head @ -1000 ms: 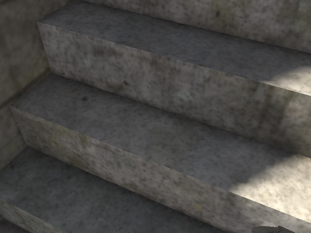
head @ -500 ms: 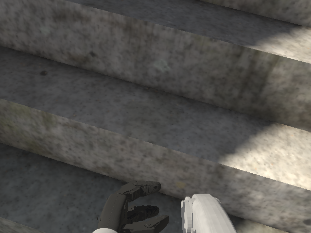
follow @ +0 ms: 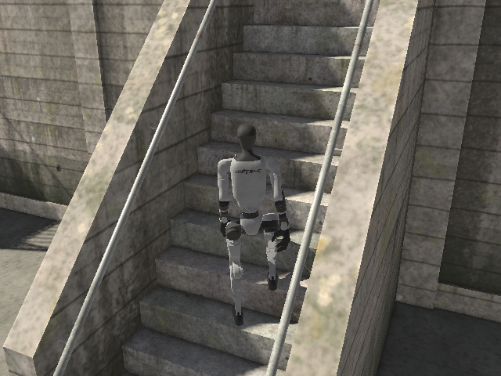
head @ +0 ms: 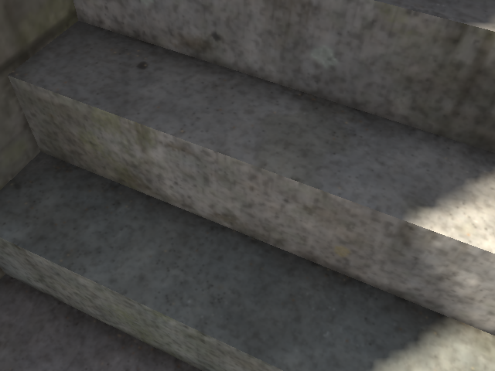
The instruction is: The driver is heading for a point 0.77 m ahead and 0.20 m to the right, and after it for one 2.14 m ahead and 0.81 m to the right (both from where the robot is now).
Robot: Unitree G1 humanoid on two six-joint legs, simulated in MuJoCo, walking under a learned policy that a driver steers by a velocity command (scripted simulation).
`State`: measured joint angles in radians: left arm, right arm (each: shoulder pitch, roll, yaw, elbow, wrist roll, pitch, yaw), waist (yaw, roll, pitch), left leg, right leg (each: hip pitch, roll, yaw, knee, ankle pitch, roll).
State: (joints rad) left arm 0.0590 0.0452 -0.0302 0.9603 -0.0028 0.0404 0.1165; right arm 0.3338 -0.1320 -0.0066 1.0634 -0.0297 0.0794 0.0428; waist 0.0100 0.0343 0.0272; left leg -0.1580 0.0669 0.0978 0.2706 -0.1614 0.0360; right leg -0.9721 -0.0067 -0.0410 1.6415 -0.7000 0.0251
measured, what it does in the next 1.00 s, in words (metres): steps to the right: right foot 0.24 m higher, then left foot 0.24 m lower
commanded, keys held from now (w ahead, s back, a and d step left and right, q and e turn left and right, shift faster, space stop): no key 0.08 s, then w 0.92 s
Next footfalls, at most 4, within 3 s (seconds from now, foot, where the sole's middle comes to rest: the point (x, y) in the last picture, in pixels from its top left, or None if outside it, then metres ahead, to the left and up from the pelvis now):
0.72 right None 0.10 -0.33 -0.55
0.98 left None -0.14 -0.10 -0.80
1.26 right None -0.20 -0.23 -0.79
1.64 left None -0.27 0.09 -1.02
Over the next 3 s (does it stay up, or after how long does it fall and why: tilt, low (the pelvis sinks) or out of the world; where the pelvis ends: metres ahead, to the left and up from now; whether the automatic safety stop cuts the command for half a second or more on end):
stays up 0.07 0.07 0.00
